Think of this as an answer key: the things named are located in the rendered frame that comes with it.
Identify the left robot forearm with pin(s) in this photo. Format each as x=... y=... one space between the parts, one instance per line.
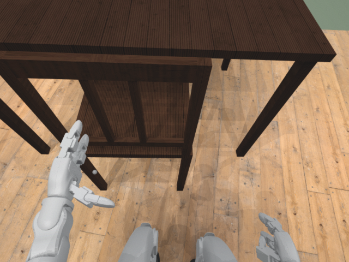
x=51 y=227

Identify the robot thigh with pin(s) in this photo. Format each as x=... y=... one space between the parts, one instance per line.
x=141 y=245
x=213 y=249

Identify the robot left thigh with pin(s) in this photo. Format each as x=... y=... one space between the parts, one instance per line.
x=141 y=245

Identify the robot right thigh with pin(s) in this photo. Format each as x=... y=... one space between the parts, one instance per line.
x=213 y=249

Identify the left robot hand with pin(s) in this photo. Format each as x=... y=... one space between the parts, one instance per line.
x=66 y=166

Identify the chair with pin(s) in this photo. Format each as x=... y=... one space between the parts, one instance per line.
x=133 y=106

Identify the right robot hand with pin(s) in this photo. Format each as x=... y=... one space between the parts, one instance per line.
x=281 y=247

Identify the table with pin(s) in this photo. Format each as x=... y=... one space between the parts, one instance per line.
x=277 y=30

